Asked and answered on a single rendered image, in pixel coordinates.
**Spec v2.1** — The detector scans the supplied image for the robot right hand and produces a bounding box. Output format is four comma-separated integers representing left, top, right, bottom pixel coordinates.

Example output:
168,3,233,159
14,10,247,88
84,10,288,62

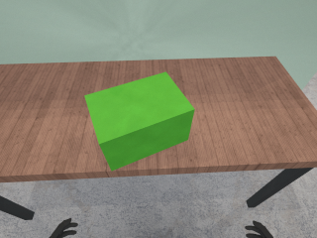
245,220,273,238

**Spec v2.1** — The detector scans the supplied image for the robot left hand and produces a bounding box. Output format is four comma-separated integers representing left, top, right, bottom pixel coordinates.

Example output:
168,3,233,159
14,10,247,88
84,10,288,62
50,218,78,238

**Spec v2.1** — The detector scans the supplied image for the carton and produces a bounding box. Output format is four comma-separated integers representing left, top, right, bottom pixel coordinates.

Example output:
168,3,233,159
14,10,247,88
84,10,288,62
84,72,195,171

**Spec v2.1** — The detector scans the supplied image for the table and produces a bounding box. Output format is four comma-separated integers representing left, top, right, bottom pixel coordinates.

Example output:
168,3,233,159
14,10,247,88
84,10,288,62
0,56,317,220

